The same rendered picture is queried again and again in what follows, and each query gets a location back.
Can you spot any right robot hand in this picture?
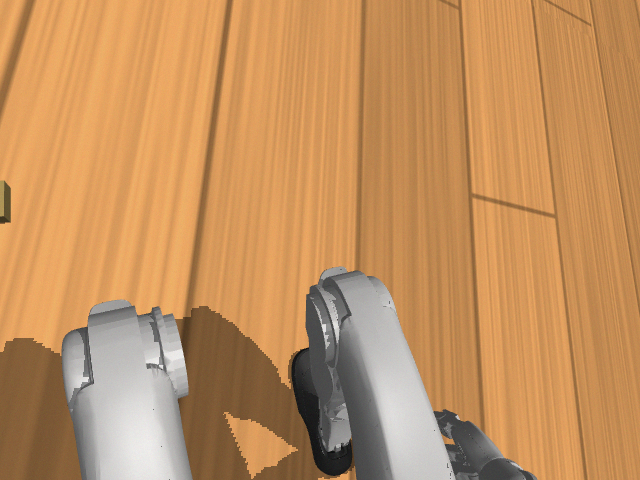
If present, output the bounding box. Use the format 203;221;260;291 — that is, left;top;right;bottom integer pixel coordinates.
433;409;504;480

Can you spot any small box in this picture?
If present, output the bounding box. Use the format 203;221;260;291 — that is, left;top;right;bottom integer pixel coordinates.
0;180;11;223

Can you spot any right robot arm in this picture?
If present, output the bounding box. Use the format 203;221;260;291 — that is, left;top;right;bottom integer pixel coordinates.
479;458;538;480

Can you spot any right robot foot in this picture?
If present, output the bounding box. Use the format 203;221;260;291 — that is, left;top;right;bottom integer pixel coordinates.
291;348;352;476

